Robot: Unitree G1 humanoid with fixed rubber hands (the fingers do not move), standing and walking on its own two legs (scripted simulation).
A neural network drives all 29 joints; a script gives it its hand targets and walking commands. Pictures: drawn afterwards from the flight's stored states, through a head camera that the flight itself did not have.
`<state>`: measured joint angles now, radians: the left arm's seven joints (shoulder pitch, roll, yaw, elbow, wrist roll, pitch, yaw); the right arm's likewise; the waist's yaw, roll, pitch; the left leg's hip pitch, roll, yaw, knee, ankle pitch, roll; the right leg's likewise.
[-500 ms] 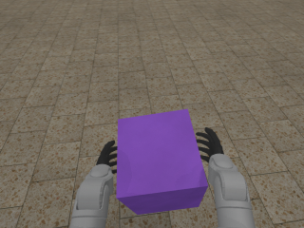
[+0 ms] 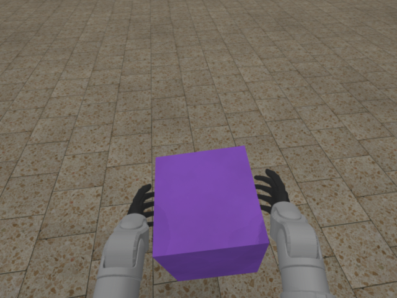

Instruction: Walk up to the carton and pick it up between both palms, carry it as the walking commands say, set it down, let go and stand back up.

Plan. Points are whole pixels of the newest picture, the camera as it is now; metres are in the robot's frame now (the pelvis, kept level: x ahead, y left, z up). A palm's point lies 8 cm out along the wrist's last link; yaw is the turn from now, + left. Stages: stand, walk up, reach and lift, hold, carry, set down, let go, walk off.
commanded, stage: carry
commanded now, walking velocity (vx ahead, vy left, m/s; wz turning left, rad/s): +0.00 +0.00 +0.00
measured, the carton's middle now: (209, 217) +0.31 -0.01 -0.05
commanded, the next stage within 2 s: none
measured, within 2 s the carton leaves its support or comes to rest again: neither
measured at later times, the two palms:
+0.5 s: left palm (129, 235) +0.24 +0.15 +0.03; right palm (276, 216) +0.26 -0.14 +0.05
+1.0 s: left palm (126, 242) +0.22 +0.15 +0.03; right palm (278, 226) +0.24 -0.14 +0.05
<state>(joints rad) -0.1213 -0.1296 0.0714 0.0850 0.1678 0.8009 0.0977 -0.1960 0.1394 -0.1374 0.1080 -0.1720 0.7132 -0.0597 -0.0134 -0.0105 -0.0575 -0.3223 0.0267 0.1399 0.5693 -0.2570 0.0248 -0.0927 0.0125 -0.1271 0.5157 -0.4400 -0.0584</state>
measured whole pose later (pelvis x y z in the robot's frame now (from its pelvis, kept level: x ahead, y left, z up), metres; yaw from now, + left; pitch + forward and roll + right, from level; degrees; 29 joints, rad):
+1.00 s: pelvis -0.05 +0.01 +0.00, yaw +2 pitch +0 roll +0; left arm -0.19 -0.14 0.11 0.22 0.23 0.79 0.07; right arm -0.24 0.15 -0.18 0.23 -0.23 0.69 -0.02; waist -0.03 0.01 -0.09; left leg -0.37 0.03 0.11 0.52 -0.15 0.04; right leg -0.15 0.02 -0.16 0.52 -0.37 -0.06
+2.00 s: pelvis -0.05 -0.01 +0.00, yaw +2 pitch +0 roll +0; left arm -0.19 -0.14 0.13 0.24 0.24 0.78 0.07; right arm -0.25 0.15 -0.17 0.23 -0.24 0.70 -0.03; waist -0.03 0.02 -0.09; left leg -0.38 0.05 0.09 0.53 -0.15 0.02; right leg -0.15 0.04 -0.18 0.51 -0.37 -0.09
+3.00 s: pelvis -0.05 +0.04 +0.01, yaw -14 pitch -3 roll +1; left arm -0.14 -0.13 0.23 0.28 0.23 0.71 0.07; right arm -0.38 0.19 -0.23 0.52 -0.26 0.54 0.01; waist 0.13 -0.05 -0.03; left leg -0.20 -0.02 -0.03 0.39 -0.13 -0.01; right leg -0.12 0.05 0.10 0.46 -0.28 -0.03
